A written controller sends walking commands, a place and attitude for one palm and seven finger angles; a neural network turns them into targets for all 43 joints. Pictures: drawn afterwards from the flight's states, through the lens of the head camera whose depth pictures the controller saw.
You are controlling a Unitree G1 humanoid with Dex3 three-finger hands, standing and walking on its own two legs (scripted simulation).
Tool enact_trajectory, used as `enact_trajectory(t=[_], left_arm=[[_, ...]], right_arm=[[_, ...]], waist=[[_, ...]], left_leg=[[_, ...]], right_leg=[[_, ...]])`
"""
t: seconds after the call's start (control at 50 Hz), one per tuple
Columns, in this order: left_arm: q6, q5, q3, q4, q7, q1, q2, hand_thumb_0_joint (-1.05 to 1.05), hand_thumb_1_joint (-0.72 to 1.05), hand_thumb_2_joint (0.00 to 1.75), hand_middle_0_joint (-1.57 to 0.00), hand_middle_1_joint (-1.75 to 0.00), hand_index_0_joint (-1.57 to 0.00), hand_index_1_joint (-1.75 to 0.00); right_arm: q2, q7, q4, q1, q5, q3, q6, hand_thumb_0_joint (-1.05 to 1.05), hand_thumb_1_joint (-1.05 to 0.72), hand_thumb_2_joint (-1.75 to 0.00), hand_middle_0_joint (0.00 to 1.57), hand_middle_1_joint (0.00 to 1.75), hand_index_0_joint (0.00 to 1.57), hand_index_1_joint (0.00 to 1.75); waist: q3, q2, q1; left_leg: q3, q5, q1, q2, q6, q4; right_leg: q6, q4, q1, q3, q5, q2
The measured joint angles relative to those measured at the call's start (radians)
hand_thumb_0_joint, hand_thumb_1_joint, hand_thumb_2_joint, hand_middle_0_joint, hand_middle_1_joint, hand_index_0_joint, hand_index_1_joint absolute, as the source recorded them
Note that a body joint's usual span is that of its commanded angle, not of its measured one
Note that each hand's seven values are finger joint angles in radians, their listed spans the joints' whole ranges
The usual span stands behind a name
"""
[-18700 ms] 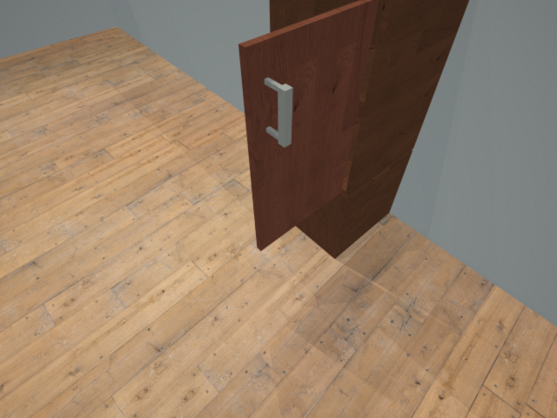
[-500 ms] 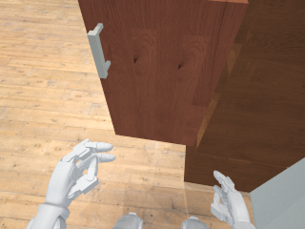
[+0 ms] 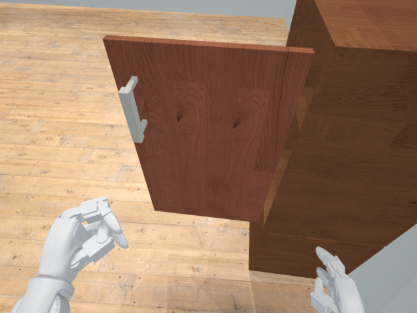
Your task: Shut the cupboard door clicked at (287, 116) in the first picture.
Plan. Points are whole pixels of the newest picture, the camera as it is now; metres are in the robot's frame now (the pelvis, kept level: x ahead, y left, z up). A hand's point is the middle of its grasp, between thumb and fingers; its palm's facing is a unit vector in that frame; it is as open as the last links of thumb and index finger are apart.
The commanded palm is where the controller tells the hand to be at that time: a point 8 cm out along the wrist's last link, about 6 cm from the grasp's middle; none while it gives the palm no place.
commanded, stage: raise the hand and make a fist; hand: left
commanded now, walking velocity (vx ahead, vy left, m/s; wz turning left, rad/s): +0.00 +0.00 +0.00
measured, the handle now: (135, 110) +0.45 +0.19 +0.16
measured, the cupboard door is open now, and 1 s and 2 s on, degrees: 90 90 90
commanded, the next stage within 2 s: bring the fist close to the handle in 0.76 s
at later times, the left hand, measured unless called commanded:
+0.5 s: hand (100, 204) +0.24 +0.18 +0.16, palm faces +0.00 -1.00 -0.06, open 3.1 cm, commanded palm +0.20 +0.22 +0.16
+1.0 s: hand (103, 207) +0.23 +0.18 +0.15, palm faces +0.02 -1.00 -0.07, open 3.1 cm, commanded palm +0.22 +0.22 +0.16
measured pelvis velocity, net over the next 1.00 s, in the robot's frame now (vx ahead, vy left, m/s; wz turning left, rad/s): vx -0.01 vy -0.02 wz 0.01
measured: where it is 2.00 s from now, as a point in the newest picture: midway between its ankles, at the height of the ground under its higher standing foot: outside the picture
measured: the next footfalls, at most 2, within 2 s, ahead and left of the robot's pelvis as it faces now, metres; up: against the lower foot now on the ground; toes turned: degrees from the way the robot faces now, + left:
none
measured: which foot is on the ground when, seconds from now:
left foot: down 0.00-1.00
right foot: down 0.00-1.00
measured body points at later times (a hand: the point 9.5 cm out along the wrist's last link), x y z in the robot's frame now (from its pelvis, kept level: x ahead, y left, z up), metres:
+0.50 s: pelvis +0.00 -0.02 +0.03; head -0.01 -0.03 +0.48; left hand +0.23 +0.24 +0.16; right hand +0.19 -0.24 -0.04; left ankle -0.02 +0.10 -0.70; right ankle +0.02 -0.13 -0.70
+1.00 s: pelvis -0.01 -0.02 +0.03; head -0.02 -0.03 +0.48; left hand +0.23 +0.23 +0.16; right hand +0.18 -0.23 -0.04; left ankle -0.02 +0.10 -0.70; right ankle +0.02 -0.13 -0.70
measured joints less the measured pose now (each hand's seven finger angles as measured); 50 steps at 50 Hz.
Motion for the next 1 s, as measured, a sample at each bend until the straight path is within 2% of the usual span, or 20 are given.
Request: enact_trajectory(t=[0.22,0.38,0.5,0.58,0.74,0.9,1.0], left_arm=[[0.119,-0.025,0.051,0.03,-0.053,-0.114,0.022,0.02,0.9,0.9,-1.26,-1.45,-1.26,-1.45],[0.182,-0.051,0.104,0.074,-0.088,-0.205,0.04,0.02,0.9,0.9,-1.3,-1.49,-1.3,-1.49],[0.213,-0.064,0.122,0.102,-0.102,-0.227,0.035,0.02,0.9,0.9,-1.3,-1.5,-1.3,-1.5],[0.211,-0.054,0.11,0.095,-0.092,-0.202,0.024,0.02,0.9,0.9,-1.3,-1.5,-1.3,-1.5],[0.167,-0.037,0.097,0.094,-0.066,-0.195,0.02,0.02,0.9,0.9,-1.31,-1.5,-1.3,-1.5],[0.174,-0.034,0.093,0.11,-0.072,-0.205,0.023,0.02,0.9,0.9,-1.31,-1.5,-1.3,-1.5],[0.174,-0.028,0.082,0.157,-0.063,-0.267,0.024,0.02,0.89,0.9,-1.31,-1.5,-1.31,-1.5]], right_arm=[[0.024,-0.008,0.027,-0.026,0.003,0.055,-0.004,0.01,-0.9,-0.9,0.2,0.3,0.21,0.3],[0.01,-0.022,0.079,-0.012,0.012,0.055,-0.003,0.01,-0.9,-0.9,0.2,0.3,0.21,0.3],[-0.005,-0.025,0.094,-0.012,0.017,0.042,-0.006,0.01,-0.9,-0.9,0.2,0.3,0.21,0.3],[-0.009,-0.023,0.092,-0.012,0.015,0.032,-0.011,0.01,-0.9,-0.9,0.2,0.3,0.21,0.3],[-0.004,-0.024,0.102,-0.016,0.013,0.03,-0.025,0.01,-0.9,-0.9,0.2,0.3,0.21,0.3],[0.007,-0.026,0.113,-0.021,0.014,0.04,-0.035,0.01,-0.9,-0.9,0.2,0.3,0.21,0.3],[0.009,-0.033,0.128,-0.027,0.015,0.045,-0.041,0.01,-0.9,-0.9,0.2,0.3,0.21,0.3]], waist=[[0.019,0.018,0.026],[0.034,0.024,0.031],[0.039,0.021,0.023],[0.043,0.014,0.019],[0.054,0.007,0.024],[0.056,0.017,0.024],[0.065,0.018,0.026]], left_leg=[[-0.012,0.048,0.12,0.001,-0.01,-0.116],[-0.012,0.085,0.196,0.002,-0.017,-0.198],[-0.004,0.107,0.226,0.004,-0.021,-0.239],[0.001,0.114,0.235,0.006,-0.022,-0.249],[-0.002,0.121,0.246,0.008,-0.024,-0.254],[-0.002,0.128,0.251,0.005,-0.022,-0.262],[-0.005,0.13,0.248,0.001,-0.02,-0.259]], right_leg=[[-0.008,-0.11,0.122,-0.014,0.038,0.007],[-0.014,-0.179,0.193,-0.016,0.067,0.012],[-0.018,-0.209,0.216,-0.009,0.085,0.016],[-0.019,-0.216,0.22,-0.004,0.091,0.018],[-0.022,-0.223,0.233,-0.006,0.098,0.02],[-0.02,-0.231,0.239,-0.006,0.106,0.018],[-0.018,-0.229,0.237,-0.009,0.106,0.014]])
